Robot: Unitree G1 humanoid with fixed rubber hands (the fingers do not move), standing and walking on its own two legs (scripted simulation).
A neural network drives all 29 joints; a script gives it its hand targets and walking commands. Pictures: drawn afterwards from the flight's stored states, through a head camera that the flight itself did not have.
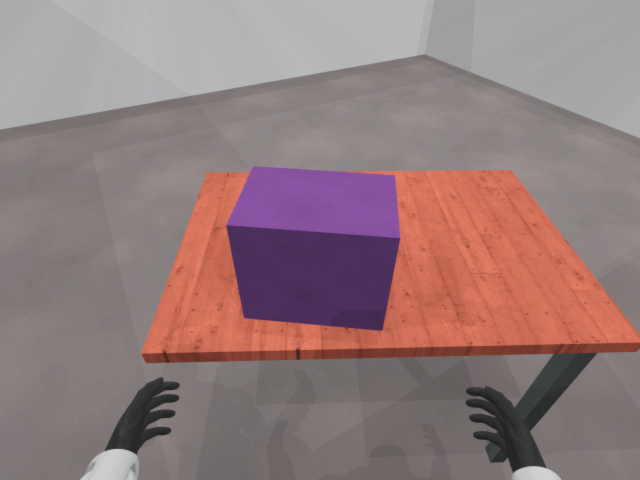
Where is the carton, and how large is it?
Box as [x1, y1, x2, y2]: [226, 166, 399, 330]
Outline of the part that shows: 253,166 226,225 244,317 381,330 399,241 394,175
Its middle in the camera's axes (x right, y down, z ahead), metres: +0.00 +0.02 +0.69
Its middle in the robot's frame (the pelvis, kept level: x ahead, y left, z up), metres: +0.51 +0.04 +0.01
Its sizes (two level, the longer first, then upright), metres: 0.253 0.169 0.221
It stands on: a table, 0.65 m high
